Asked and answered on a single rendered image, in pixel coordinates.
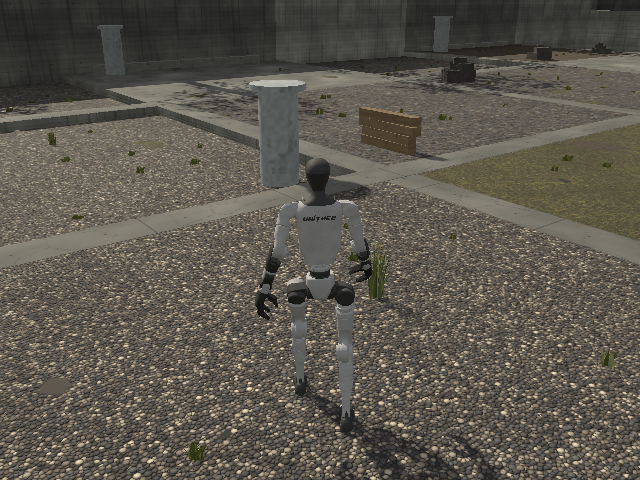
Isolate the robot left thigh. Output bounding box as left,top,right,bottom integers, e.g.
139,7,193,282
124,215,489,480
287,278,308,339

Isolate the right robot foot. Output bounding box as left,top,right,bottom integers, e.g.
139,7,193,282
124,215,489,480
339,405,354,432

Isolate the robot left forearm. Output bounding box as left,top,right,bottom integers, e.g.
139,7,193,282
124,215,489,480
258,243,281,294

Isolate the right robot hand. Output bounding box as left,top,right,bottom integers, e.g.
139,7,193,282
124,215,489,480
349,265,372,282

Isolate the left robot hand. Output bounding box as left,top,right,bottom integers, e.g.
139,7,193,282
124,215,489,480
255,290,278,320

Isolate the robot left upper arm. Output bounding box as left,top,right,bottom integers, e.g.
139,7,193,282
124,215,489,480
271,202,298,259

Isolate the robot right upper arm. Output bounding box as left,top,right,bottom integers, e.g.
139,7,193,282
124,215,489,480
339,200,367,253

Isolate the robot right forearm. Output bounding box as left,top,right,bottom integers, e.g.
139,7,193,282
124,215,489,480
356,237,372,270

